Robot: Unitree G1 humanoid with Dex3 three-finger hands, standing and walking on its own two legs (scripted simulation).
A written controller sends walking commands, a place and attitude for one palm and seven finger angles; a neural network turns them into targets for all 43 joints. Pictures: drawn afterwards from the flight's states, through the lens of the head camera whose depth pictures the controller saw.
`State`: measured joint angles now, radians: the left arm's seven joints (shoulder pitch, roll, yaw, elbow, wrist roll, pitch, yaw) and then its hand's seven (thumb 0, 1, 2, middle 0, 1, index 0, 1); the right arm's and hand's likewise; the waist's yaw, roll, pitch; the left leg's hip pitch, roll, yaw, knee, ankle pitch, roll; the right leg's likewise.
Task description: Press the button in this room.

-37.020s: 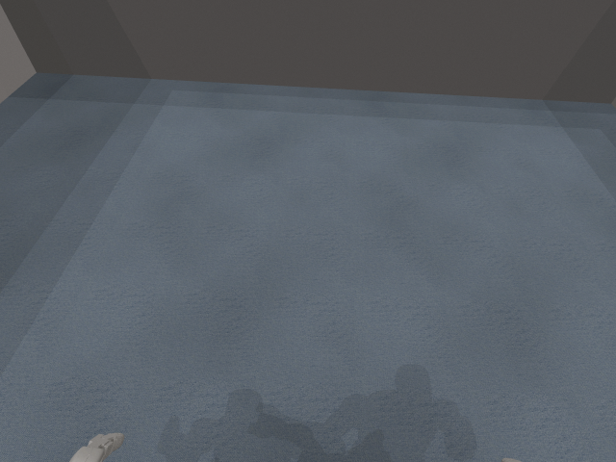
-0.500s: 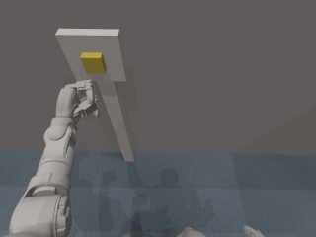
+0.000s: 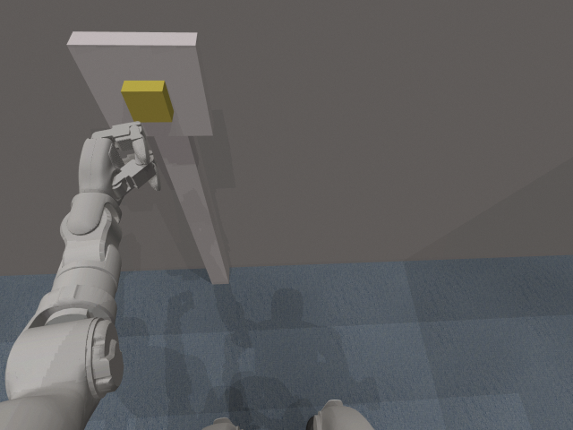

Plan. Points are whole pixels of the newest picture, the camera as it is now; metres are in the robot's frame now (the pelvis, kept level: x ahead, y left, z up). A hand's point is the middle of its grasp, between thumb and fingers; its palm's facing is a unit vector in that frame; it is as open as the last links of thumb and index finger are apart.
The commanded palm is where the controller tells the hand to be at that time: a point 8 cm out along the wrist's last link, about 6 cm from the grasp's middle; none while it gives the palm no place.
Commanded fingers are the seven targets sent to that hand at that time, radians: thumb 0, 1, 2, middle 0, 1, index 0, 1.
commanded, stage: aim a knuckle at the button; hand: left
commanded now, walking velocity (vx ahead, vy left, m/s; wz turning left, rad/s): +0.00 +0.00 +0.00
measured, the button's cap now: (149, 100) +0.56 +0.18 +0.11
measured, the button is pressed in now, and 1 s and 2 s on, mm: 0 0 6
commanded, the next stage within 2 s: press the button with the knuckle in 1.18 s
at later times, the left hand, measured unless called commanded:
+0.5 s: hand (157, 167) +0.46 +0.16 +0.08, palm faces +0.00 -1.00 -0.03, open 3.1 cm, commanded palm +0.43 +0.21 +0.08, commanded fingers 0.00 0.90 0.90 -1.30 -1.50 -1.30 -1.50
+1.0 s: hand (157, 166) +0.46 +0.16 +0.09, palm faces +0.00 -1.00 -0.04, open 3.1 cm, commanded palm +0.43 +0.21 +0.08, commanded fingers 0.00 0.90 0.90 -1.30 -1.50 -1.30 -1.50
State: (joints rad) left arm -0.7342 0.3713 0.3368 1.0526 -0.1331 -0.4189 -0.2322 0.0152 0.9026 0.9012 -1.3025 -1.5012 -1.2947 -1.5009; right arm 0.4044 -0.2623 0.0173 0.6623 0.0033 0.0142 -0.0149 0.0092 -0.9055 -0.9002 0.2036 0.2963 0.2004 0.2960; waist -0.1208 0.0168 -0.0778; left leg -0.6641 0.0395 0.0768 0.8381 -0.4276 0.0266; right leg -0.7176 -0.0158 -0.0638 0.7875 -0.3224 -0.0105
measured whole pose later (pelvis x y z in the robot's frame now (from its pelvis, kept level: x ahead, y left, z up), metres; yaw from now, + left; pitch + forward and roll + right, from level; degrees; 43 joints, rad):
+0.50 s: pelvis +0.01 +0.00 +0.00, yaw +0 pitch +14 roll -1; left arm -0.67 0.30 0.26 0.95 -0.13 -0.39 -0.17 0.01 0.90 0.90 -1.30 -1.50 -1.29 -1.50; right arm 0.36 -0.24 0.02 0.63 0.01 0.03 0.00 0.01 -0.91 -0.90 0.20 0.30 0.20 0.30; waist -0.09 0.03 -0.09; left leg -0.63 0.03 0.07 0.83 -0.44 0.03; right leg -0.68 -0.02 -0.07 0.78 -0.34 -0.01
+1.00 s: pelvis +0.01 -0.01 +0.00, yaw +1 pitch +14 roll -1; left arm -0.69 0.35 0.30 1.00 -0.14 -0.39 -0.21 0.01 0.90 0.90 -1.30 -1.50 -1.29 -1.50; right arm 0.38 -0.26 0.01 0.63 0.01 0.03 -0.02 0.01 -0.91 -0.90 0.20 0.30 0.20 0.30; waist -0.10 0.03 -0.08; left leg -0.63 0.04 0.06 0.81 -0.43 0.01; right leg -0.69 -0.01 -0.08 0.78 -0.33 -0.03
